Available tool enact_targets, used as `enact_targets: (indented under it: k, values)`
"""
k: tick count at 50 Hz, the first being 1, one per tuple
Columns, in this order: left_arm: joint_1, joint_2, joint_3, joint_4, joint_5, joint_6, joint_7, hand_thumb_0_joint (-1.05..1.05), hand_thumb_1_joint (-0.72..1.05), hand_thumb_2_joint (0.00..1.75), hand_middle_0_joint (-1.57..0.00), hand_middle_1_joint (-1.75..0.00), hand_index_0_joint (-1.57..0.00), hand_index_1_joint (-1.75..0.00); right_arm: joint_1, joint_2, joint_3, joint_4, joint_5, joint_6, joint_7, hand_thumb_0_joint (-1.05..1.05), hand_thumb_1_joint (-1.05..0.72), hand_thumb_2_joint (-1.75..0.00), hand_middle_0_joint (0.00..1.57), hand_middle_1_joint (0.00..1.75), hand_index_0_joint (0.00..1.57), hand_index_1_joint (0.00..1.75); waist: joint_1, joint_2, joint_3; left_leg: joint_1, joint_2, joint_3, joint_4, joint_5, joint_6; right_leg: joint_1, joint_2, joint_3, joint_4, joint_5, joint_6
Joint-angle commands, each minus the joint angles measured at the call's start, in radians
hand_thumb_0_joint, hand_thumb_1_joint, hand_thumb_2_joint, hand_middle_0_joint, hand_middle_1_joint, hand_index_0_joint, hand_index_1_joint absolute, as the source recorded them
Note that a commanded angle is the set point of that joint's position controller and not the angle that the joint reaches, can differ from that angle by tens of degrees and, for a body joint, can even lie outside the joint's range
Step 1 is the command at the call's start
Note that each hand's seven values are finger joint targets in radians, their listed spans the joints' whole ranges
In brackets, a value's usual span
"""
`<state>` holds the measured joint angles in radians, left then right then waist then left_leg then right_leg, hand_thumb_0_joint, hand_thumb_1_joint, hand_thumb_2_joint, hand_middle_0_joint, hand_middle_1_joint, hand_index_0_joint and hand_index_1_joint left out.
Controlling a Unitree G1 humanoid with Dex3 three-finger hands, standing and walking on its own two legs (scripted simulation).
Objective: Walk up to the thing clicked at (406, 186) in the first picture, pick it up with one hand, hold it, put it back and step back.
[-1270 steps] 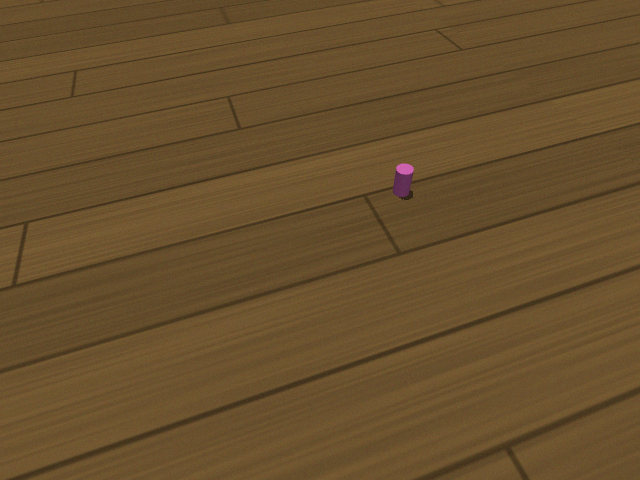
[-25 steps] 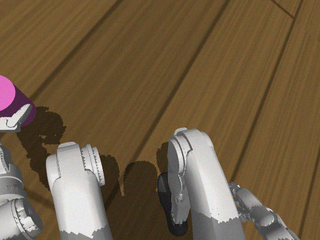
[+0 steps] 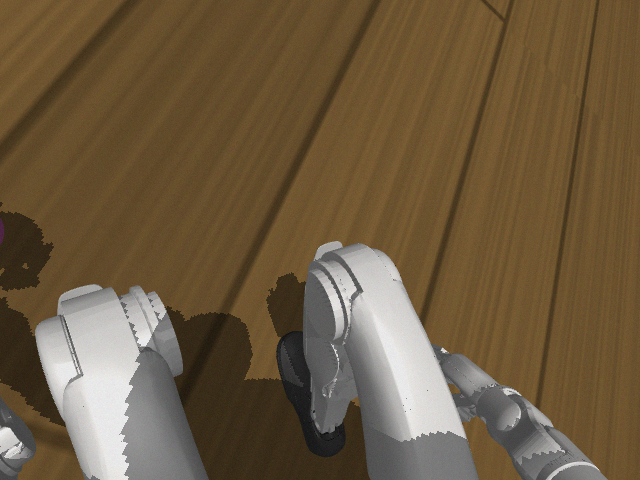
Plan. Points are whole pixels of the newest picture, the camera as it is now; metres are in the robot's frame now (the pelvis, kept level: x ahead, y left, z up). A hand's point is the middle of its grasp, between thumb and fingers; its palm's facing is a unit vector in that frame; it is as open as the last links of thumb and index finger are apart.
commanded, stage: lower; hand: left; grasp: from the side
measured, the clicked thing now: out of the picture +0.42 +0.33 -0.17
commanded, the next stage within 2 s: loosen in 0.96 s
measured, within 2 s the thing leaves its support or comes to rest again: rests again in 0.96 s
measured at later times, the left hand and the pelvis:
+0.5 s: hand out of the picture +0.42 +0.33 -0.17, palm faces +0.49 -0.87 +0.00, open 10.5 cm; pelvis -0.01 +0.01 +0.00, yaw -2 degrees
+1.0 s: hand out of the picture +0.42 +0.33 -0.19, palm faces +0.50 -0.87 +0.00, open 10.5 cm; pelvis -0.01 +0.02 -0.01, yaw -4 degrees
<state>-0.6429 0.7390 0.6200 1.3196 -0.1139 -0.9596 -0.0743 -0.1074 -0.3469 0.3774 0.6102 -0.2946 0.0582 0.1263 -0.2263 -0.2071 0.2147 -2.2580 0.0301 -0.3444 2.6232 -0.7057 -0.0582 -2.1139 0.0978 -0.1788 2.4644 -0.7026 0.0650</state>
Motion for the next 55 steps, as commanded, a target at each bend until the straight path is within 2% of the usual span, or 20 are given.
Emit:
enact_targets:
  k: [1, 4, 10, 14, 15, 18, 19, 23, 29, 30, 31, 34, 38, 39, 40, 43, 49, 53, 54, 55]
  values:
    - [-0.188, 0.225, 0.013, -0.124, -0.006, -0.085, 0.014, 0.0, 0.12, 1.09, -1.14, -1.25, -1.16, -1.24, 0.068, -0.33, -0.084, -0.023, -0.013, 0.007, -0.012, 0.0, -0.93, -0.91, 0.2, 0.3, 0.2, 0.3, -0.052, 0.498, -0.618, 0.454, 0.057, 0.119, -0.282, 0.184, 0.031, 0.289, 0.016, -0.12, -0.201, 0.252, -0.077]
    - [-0.214, 0.25, 0.01, -0.118, -0.002, -0.097, 0.025, 0.0, 0.09, 1.08, -1.14, -1.25, -1.17, -1.24, 0.054, -0.339, -0.071, -0.022, -0.019, 0.009, -0.013, 0.0, -0.93, -0.91, 0.2, 0.3, 0.2, 0.3, -0.07, 0.502, -0.579, 0.428, 0.057, 0.109, -0.283, 0.152, 0.03, 0.284, 0.018, -0.131, -0.2, 0.235, -0.075]
    - [-0.21, 0.285, 0.015, -0.079, 0.002, -0.121, 0.039, 0.0, 0.09, 1.1, -1.15, -1.26, -1.18, -1.25, 0.029, -0.348, -0.048, -0.035, -0.033, 0.011, -0.013, 0.0, -0.92, -0.9, 0.2, 0.3, 0.2, 0.3, -0.077, 0.478, -0.559, 0.41, 0.06, 0.103, -0.269, 0.12, 0.034, 0.299, 0.024, -0.139, -0.208, 0.221, -0.07]
    - [-0.205, 0.28, 0.002, -0.054, 0.007, -0.131, 0.051, 0.0, 0.13, 1.09, -1.12, -1.24, -1.15, -1.23, 0.015, -0.354, -0.028, -0.041, -0.04, 0.01, -0.013, 0.0, -0.92, -0.9, 0.2, 0.3, 0.2, 0.3, -0.088, 0.498, -0.538, 0.427, 0.064, 0.083, -0.278, 0.148, 0.028, 0.295, 0.027, -0.155, -0.192, 0.239, -0.071]
    - [-0.188, 0.301, 0.025, -0.044, 0.007, -0.133, 0.057, 0.0, 0.13, 1.1, -1.12, -1.25, -1.15, -1.24, 0.016, -0.357, -0.029, -0.043, -0.041, 0.013, -0.013, 0.0, -0.92, -0.9, 0.2, 0.3, 0.2, 0.3, -0.083, 0.488, -0.549, 0.431, 0.065, 0.081, -0.276, 0.158, 0.029, 0.303, 0.029, -0.159, -0.194, 0.246, -0.07]
    - [-0.196, 0.312, 0.02, -0.031, 0.012, -0.143, 0.067, 0.0, 0.11, 1.11, -1.12, -1.24, -1.14, -1.23, -0.002, -0.362, -0.019, -0.051, -0.049, 0.016, -0.012, 0.0, -0.91, -0.9, 0.2, 0.3, 0.2, 0.3, -0.092, 0.497, -0.52, 0.42, 0.067, 0.079, -0.275, 0.134, 0.029, 0.296, 0.03, -0.163, -0.195, 0.231, -0.07]
    - [-0.218, 0.3, -0.002, -0.043, 0.012, -0.149, 0.066, 0.0, 0.11, 1.1, -1.12, -1.24, -1.14, -1.23, -0.011, -0.359, -0.011, -0.06, -0.048, 0.015, -0.011, 0.0, -0.91, -0.9, 0.2, 0.3, 0.2, 0.3, -0.1, 0.492, -0.501, 0.406, 0.068, 0.075, -0.277, 0.11, 0.03, 0.288, 0.03, -0.167, -0.197, 0.213, -0.069]
    - [-0.213, 0.331, 0.021, -0.021, 0.014, -0.159, 0.077, 0.0, 0.13, 1.12, -1.13, -1.25, -1.16, -1.24, -0.012, -0.37, -0.007, -0.062, -0.055, 0.015, -0.011, 0.0, -0.91, -0.9, 0.2, 0.3, 0.2, 0.3, -0.105, 0.488, -0.499, 0.414, 0.071, 0.068, -0.275, 0.113, 0.03, 0.295, 0.034, -0.174, -0.196, 0.221, -0.066]
    - [-0.205, 0.32, 0.005, -0.003, 0.015, -0.167, 0.087, 0.0, 0.15, 1.14, -1.14, -1.26, -1.16, -1.25, -0.026, -0.37, 0.006, -0.064, -0.063, 0.013, -0.014, 0.0, -0.91, -0.9, 0.2, 0.3, 0.2, 0.3, -0.115, 0.491, -0.496, 0.428, 0.076, 0.062, -0.263, 0.14, 0.031, 0.307, 0.04, -0.177, -0.195, 0.248, -0.062]
    - [-0.222, 0.344, 0.01, -0.011, 0.015, -0.172, 0.091, 0.0, 0.14, 1.12, -1.14, -1.24, -1.16, -1.23, -0.023, -0.374, 0.007, -0.067, -0.061, 0.014, -0.013, 0.0, -0.91, -0.9, 0.2, 0.3, 0.2, 0.3, -0.118, 0.485, -0.489, 0.41, 0.075, 0.061, -0.264, 0.121, 0.034, 0.301, 0.04, -0.179, -0.198, 0.234, -0.064]
    - [-0.206, 0.322, 0.01, -0.01, 0.012, -0.174, 0.089, 0.0, 0.15, 1.14, -1.15, -1.26, -1.17, -1.25, -0.03, -0.371, 0.009, -0.072, -0.064, 0.015, -0.013, 0.0, -0.91, -0.9, 0.2, 0.3, 0.2, 0.3, -0.115, 0.485, -0.5, 0.431, 0.077, 0.059, -0.265, 0.134, 0.03, 0.315, 0.041, -0.183, -0.197, 0.243, -0.062]
    - [-0.2, 0.346, 0.004, -0.007, 0.021, -0.175, 0.093, 0.0, 0.12, 1.12, -1.12, -1.23, -1.14, -1.23, -0.036, -0.373, 0.013, -0.07, -0.064, 0.016, -0.014, 0.0, -0.91, -0.9, 0.2, 0.3, 0.2, 0.3, -0.111, 0.501, -0.479, 0.423, 0.08, 0.056, -0.269, 0.126, 0.03, 0.298, 0.044, -0.185, -0.192, 0.233, -0.066]
    - [-0.205, 0.325, -0.005, -0.012, 0.012, -0.177, 0.097, 0.0, 0.16, 1.14, -1.14, -1.25, -1.15, -1.24, -0.049, -0.372, 0.017, -0.083, -0.065, 0.015, -0.014, 0.0, -0.9, -0.9, 0.2, 0.3, 0.2, 0.3, -0.116, 0.499, -0.472, 0.43, 0.082, 0.052, -0.267, 0.137, 0.03, 0.303, 0.046, -0.187, -0.195, 0.244, -0.064]
    - [-0.189, 0.346, 0.015, 0.001, 0.013, -0.176, 0.1, 0.0, 0.18, 1.16, -1.14, -1.26, -1.16, -1.25, -0.035, -0.375, 0.018, -0.074, -0.067, 0.016, -0.016, 0.0, -0.9, -0.9, 0.2, 0.3, 0.2, 0.3, -0.117, 0.491, -0.486, 0.433, 0.083, 0.051, -0.263, 0.15, 0.03, 0.323, 0.047, -0.188, -0.195, 0.256, -0.063]
    - [-0.19, 0.343, 0.003, -0.005, 0.015, -0.177, 0.099, 0.0, 0.16, 1.15, -1.14, -1.25, -1.16, -1.25, -0.047, -0.375, 0.016, -0.08, -0.065, 0.017, -0.016, 0.0, -0.9, -0.9, 0.2, 0.3, 0.2, 0.3, -0.111, 0.485, -0.47, 0.423, 0.083, 0.051, -0.264, 0.134, 0.032, 0.302, 0.046, -0.188, -0.197, 0.24, -0.064]
    - [-0.196, 0.356, 0.017, -0.002, 0.016, -0.181, 0.108, 0.0, 0.16, 1.15, -1.15, -1.25, -1.17, -1.25, -0.038, -0.376, 0.022, -0.077, -0.07, 0.018, -0.016, 0.0, -0.91, -0.9, 0.2, 0.3, 0.2, 0.3, -0.118, 0.498, -0.482, 0.434, 0.085, 0.044, -0.266, 0.144, 0.029, 0.317, 0.049, -0.192, -0.194, 0.25, -0.064]
    - [-0.19, 0.352, -0.01, 0.01, 0.033, -0.186, 0.11, 0.0, 0.17, 1.15, -1.15, -1.25, -1.16, -1.25, -0.053, -0.375, 0.029, -0.084, -0.075, 0.023, -0.018, 0.0, -0.9, -0.9, 0.2, 0.3, 0.2, 0.3, -0.12, 0.52, -0.456, 0.452, 0.091, 0.034, -0.274, 0.159, 0.022, 0.299, 0.05, -0.198, -0.184, 0.254, -0.067]
    - [-0.197, 0.355, -0.004, 0.026, 0.028, -0.188, 0.117, 0.0, 0.21, 1.16, -1.14, -1.25, -1.15, -1.24, -0.057, -0.383, 0.032, -0.082, -0.078, 0.023, -0.018, 0.0, -0.9, -0.9, 0.2, 0.3, 0.2, 0.3, -0.131, 0.505, -0.438, 0.439, 0.09, 0.029, -0.269, 0.144, 0.026, 0.301, 0.05, -0.201, -0.191, 0.25, -0.063]
    - [-0.19, 0.346, -0.011, 0.023, 0.026, -0.189, 0.118, 0.0, 0.13, 1.08, -1.18, -1.21, -1.2, -1.21, -0.069, -0.38, 0.034, -0.094, -0.076, 0.022, -0.017, 0.0, -0.91, -0.9, 0.2, 0.3, 0.2, 0.3, -0.127, 0.495, -0.432, 0.437, 0.091, 0.027, -0.273, 0.133, 0.026, 0.292, 0.05, -0.203, -0.191, 0.238, -0.064]
    - [-0.199, 0.368, 0.004, 0.023, 0.026, -0.19, 0.122, 0.0, 0.05, 1.0, -1.12, -1.13, -1.15, -1.13, -0.059, -0.384, 0.036, -0.088, -0.079, 0.023, -0.018, 0.0, -0.92, -0.9, 0.2, 0.3, 0.2, 0.3, -0.13, 0.499, -0.443, 0.439, 0.092, 0.026, -0.27, 0.141, 0.027, 0.308, 0.052, -0.204, -0.193, 0.248, -0.062]
